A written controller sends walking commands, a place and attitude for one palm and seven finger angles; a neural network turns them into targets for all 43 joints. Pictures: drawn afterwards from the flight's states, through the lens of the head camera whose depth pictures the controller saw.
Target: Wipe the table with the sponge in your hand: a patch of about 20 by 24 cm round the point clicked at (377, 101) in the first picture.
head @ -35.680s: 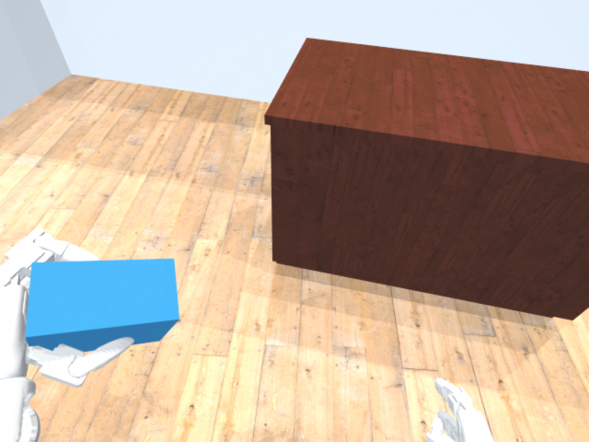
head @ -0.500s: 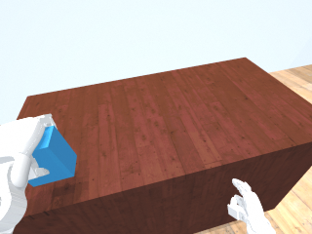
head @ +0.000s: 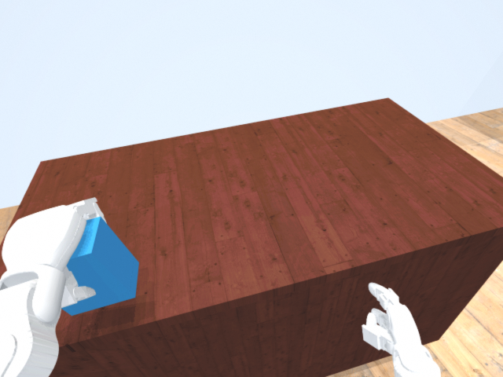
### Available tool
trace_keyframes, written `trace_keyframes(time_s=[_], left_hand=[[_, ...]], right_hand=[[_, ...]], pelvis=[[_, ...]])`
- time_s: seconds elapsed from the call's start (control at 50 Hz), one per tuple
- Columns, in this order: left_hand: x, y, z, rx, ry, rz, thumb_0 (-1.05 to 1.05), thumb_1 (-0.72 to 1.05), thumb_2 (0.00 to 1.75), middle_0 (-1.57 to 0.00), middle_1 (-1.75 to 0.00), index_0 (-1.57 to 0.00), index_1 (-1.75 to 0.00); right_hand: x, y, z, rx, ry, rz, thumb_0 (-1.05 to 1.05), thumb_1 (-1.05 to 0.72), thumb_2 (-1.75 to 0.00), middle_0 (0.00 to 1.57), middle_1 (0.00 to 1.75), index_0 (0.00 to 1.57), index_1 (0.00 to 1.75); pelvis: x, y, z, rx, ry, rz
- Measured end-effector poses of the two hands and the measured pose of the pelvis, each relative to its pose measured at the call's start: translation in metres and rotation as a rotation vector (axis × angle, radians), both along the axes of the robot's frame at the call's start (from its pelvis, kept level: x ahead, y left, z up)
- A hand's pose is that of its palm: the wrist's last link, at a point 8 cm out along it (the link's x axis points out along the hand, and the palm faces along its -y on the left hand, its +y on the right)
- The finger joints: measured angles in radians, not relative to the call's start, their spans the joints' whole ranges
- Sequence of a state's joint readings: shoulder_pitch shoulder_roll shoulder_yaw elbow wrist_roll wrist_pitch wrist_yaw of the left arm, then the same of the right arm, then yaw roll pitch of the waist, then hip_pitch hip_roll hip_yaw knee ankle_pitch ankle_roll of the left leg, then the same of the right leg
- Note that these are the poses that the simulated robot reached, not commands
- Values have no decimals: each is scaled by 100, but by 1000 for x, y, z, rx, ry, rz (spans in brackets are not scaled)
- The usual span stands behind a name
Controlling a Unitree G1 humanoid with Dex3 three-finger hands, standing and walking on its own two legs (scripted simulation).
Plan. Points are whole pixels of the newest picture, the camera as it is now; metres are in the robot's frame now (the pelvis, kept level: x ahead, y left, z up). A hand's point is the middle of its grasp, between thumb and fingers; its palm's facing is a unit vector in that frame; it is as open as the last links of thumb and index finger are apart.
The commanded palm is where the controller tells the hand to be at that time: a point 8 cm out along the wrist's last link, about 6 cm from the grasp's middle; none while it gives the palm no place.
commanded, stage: bring the sponge back beside the body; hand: left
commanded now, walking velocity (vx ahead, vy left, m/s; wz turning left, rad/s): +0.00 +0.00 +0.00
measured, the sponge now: (93, 275) +0.20 +0.29 +0.09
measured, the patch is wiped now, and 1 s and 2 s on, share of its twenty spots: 1.00 1.00 1.00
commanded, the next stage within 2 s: step back with the hand held close in 0.62 s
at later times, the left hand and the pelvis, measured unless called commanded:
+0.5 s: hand (86, 265) +0.19 +0.28 +0.13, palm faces +0.16 -0.16 -0.97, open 10.5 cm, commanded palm +0.16 +0.27 +0.21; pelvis +0.00 -0.01 +0.00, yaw -1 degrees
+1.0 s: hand (96, 245) +0.19 +0.24 +0.18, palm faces +0.36 -0.85 -0.38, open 10.5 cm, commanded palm +0.15 +0.29 +0.20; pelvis -0.01 +0.01 -0.01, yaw +2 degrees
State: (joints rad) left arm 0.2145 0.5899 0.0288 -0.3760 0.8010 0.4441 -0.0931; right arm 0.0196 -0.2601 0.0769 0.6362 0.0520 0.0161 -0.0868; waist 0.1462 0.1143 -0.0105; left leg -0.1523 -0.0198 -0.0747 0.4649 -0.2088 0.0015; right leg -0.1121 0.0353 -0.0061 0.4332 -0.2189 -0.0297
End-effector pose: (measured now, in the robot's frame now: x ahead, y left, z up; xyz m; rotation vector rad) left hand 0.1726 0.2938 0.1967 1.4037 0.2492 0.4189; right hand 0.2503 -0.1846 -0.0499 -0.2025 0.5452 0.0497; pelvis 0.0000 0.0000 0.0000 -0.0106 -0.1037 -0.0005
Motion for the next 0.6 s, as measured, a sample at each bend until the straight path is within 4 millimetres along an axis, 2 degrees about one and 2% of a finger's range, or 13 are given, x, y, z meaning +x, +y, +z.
trace_keyframes(time_s=[0.34, 0.6], left_hand=[[-8, -19, -11, -48, -20, -25, -1, -53, 102, -68, -129, -71, -129], [-7, -17, -12, -55, -19, -7, -1, -53, 102, -68, -129, -71, -129]], right_hand=[[-4, -7, 3, 5, -17, -14, 1, -90, -90, 20, 30, 20, 30], [-6, -12, 5, -1, -25, -28, 1, -90, -90, 20, 30, 20, 30]], pelvis=[[-2, -4, -1, 1, -9, -9], [-3, -5, -1, 1, -13, -13]])
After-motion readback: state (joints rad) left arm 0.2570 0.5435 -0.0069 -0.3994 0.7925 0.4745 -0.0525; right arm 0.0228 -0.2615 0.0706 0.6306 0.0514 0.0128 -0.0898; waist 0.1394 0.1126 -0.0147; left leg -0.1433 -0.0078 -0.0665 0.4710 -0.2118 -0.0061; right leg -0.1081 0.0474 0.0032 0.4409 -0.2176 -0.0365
